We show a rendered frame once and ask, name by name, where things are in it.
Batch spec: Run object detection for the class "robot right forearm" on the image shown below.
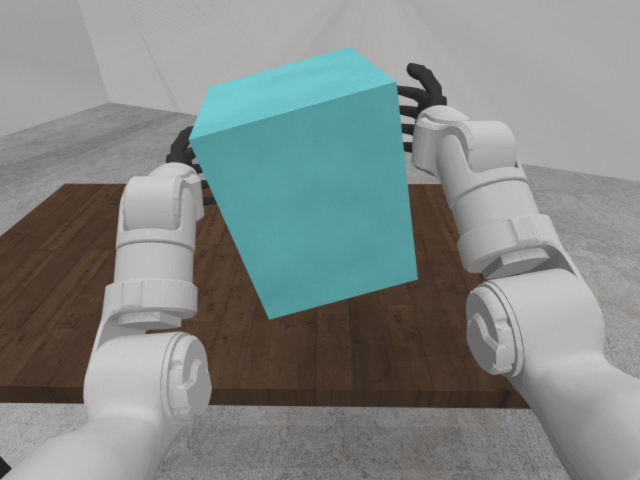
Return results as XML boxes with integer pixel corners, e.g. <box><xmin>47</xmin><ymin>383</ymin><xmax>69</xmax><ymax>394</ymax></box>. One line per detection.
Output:
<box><xmin>411</xmin><ymin>105</ymin><xmax>606</xmax><ymax>345</ymax></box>

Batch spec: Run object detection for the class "left robot hand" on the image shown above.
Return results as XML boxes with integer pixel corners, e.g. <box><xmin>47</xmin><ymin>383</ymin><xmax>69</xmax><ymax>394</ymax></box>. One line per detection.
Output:
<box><xmin>166</xmin><ymin>126</ymin><xmax>217</xmax><ymax>206</ymax></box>

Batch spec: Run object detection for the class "right robot upper arm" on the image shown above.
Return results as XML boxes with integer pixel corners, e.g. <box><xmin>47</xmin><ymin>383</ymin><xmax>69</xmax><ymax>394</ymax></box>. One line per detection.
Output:
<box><xmin>466</xmin><ymin>268</ymin><xmax>640</xmax><ymax>480</ymax></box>

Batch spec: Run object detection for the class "right robot hand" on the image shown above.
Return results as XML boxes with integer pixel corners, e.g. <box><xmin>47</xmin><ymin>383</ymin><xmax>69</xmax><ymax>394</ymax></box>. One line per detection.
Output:
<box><xmin>397</xmin><ymin>63</ymin><xmax>447</xmax><ymax>153</ymax></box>

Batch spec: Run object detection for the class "robot left forearm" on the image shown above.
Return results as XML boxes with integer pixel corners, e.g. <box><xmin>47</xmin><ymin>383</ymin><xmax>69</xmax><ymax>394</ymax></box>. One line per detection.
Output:
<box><xmin>83</xmin><ymin>162</ymin><xmax>204</xmax><ymax>416</ymax></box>

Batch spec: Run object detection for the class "left robot upper arm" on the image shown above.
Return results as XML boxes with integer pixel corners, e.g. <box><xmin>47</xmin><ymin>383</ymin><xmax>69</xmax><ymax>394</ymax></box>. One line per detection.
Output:
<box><xmin>0</xmin><ymin>331</ymin><xmax>212</xmax><ymax>480</ymax></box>

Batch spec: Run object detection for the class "carton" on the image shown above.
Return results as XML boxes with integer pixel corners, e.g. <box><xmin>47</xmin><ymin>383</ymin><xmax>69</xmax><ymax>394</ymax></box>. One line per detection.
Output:
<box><xmin>189</xmin><ymin>47</ymin><xmax>418</xmax><ymax>320</ymax></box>

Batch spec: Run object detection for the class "table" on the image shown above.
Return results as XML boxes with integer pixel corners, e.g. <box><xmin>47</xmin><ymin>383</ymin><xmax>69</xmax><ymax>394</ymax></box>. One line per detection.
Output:
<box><xmin>0</xmin><ymin>184</ymin><xmax>531</xmax><ymax>479</ymax></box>

